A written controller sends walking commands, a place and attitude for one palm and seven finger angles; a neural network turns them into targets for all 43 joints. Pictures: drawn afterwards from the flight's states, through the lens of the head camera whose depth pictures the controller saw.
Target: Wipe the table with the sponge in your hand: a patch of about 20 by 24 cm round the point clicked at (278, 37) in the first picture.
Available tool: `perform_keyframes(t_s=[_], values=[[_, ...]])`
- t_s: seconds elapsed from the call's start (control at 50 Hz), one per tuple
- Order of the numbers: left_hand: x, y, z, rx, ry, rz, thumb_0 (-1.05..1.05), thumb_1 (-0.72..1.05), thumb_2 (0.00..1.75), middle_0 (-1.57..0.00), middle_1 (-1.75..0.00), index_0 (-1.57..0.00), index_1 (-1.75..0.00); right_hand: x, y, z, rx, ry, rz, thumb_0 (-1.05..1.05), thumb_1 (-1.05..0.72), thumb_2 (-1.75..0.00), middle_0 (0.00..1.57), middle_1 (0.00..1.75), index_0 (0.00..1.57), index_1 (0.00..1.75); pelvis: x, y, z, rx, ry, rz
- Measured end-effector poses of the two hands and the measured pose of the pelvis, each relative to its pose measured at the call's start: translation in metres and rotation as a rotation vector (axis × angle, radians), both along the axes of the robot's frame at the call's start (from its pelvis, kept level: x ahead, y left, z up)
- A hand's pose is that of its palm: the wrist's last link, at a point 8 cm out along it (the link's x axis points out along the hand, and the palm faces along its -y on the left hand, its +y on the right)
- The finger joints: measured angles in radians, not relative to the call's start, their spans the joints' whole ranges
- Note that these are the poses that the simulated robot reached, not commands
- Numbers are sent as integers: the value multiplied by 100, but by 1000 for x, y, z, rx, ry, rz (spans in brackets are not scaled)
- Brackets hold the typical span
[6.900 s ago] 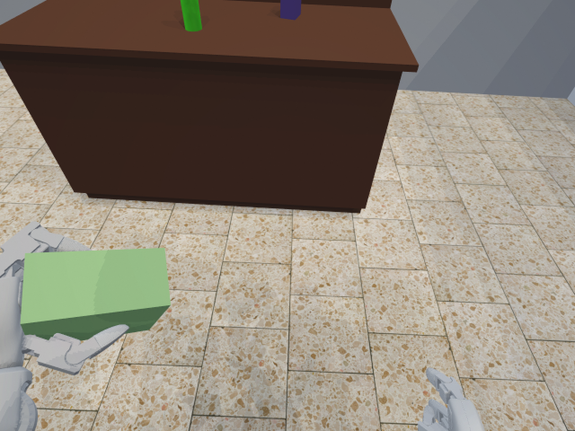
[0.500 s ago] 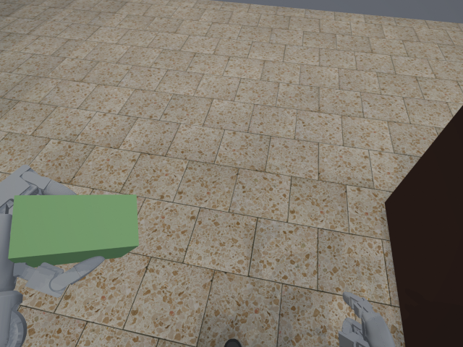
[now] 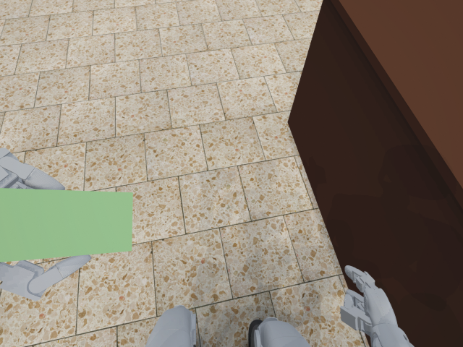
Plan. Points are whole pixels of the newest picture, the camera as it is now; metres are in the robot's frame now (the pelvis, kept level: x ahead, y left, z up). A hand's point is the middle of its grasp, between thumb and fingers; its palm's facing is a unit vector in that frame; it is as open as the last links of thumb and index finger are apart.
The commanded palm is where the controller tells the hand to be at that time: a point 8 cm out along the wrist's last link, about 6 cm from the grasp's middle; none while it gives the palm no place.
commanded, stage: turn to face it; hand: left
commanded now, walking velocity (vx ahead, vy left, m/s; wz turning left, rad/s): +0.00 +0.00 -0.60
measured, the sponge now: (81, 225) +0.25 +0.18 +0.14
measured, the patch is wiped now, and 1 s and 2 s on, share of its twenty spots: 0.00 0.00 0.00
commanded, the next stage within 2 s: none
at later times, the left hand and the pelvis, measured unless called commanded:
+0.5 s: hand (156, 216) +0.25 +0.09 +0.18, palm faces +0.07 -0.86 -0.51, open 10.5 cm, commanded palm +0.20 +0.16 +0.19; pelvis -0.04 -0.05 -0.01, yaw -19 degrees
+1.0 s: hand (265, 244) +0.22 -0.02 +0.20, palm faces -0.14 -0.88 -0.46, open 10.5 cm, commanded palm +0.20 +0.05 +0.19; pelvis -0.09 -0.09 +0.02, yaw -35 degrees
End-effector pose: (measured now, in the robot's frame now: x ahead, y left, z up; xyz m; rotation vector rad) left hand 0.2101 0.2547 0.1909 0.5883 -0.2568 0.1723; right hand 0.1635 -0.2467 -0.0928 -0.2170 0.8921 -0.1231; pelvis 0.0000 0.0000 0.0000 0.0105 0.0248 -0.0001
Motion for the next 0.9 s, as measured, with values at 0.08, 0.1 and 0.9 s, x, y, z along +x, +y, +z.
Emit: perform_keyframes(t_s=[0.08,0.1,0.9], values=[[-2,-5,23,98,-49,-81,-1,-53,101,-68,-137,-70,-137,-13,-22,16,-55,-23,-67,1,-90,-90,20,30,19,30,-1,2,1,-4,13,-49],[-3,-3,26,111,-68,-87,-1,-53,101,-68,-137,-70,-137,-17,-25,18,-65,-28,-79,1,-91,-90,20,30,19,30,-1,4,0,-9,14,-61],[-4,-206,18,-36,1,-382,-1,-53,101,-67,-137,-69,-137,-243,-151,12,-6,-11,-553,1,-91,-90,19,30,20,30,-86,-90,14,35,-15,-549]])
